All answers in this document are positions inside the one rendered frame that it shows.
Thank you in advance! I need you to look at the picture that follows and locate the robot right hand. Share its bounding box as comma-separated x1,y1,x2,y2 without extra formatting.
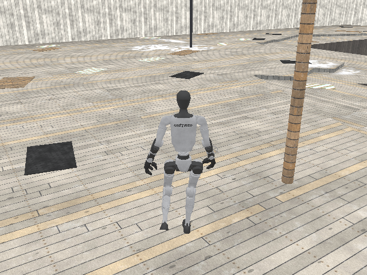
202,158,216,169

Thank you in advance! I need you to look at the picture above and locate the right robot forearm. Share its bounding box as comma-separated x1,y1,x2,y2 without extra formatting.
205,138,214,160

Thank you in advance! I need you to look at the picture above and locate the robot right upper arm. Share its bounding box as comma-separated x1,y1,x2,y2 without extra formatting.
196,115,211,147

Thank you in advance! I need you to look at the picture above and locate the left robot forearm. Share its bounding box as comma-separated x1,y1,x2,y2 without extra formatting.
146,138,159,163

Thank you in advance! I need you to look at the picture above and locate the humanoid robot head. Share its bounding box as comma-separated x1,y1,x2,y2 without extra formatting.
174,91,193,118

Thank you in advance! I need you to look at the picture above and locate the robot right foot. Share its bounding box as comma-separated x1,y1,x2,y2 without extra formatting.
182,219,191,234

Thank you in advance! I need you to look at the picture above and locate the robot left upper arm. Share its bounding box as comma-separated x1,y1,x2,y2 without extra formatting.
154,115,171,147

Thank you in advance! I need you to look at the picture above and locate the robot left hand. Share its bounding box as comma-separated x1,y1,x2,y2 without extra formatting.
144,161,157,175

